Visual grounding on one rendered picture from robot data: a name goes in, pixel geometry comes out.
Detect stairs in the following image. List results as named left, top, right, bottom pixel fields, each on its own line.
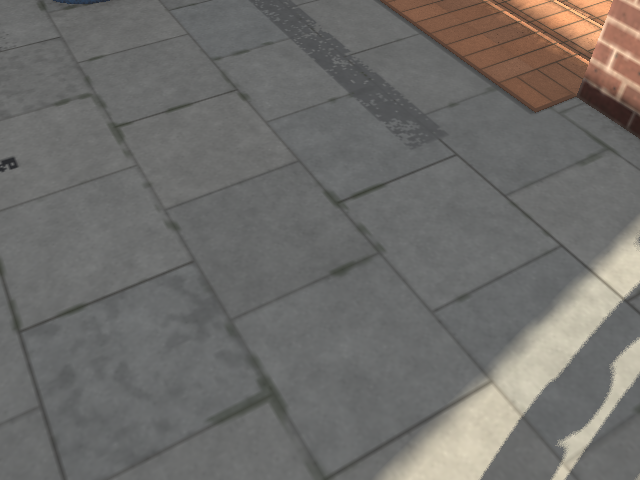
left=489, top=0, right=612, bottom=62

